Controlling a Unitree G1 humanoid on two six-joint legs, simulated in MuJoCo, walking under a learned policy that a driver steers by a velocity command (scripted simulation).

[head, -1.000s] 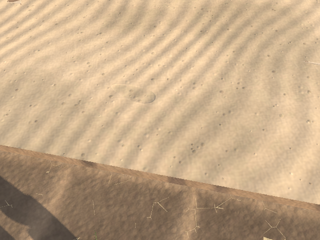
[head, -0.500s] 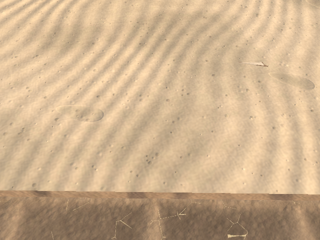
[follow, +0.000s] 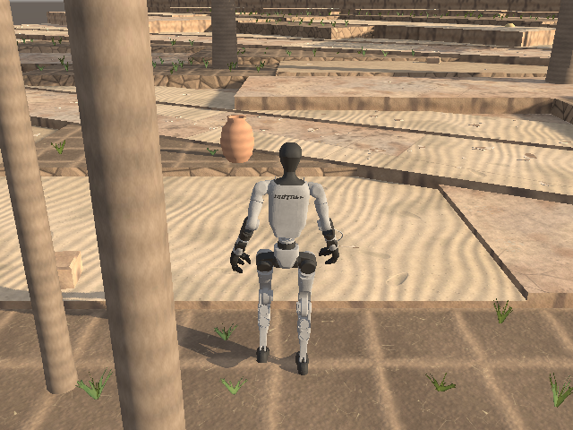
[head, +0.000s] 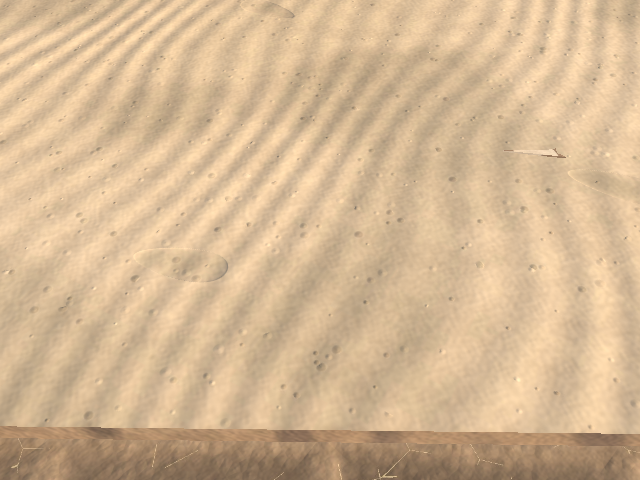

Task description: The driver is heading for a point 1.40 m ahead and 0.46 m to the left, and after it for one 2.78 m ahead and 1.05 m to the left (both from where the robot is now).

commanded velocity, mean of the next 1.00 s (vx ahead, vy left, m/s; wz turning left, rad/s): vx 0.47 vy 0.00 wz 0.00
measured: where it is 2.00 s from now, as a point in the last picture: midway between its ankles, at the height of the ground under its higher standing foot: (336, 333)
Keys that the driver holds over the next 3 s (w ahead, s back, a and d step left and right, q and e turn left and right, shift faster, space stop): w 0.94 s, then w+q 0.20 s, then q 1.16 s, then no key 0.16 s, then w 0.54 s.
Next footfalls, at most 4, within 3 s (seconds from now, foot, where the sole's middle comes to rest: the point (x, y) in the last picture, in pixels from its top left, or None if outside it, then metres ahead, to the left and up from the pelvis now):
0.32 left None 0.34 0.15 -0.78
0.64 right None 0.47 -0.15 -0.78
1.14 left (291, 365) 0.75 0.16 -0.72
1.58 right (369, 291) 0.95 -0.02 -0.72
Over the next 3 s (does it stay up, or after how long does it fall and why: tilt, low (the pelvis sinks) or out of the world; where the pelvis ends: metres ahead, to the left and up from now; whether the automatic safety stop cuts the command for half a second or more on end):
stays up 0.84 0.17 0.06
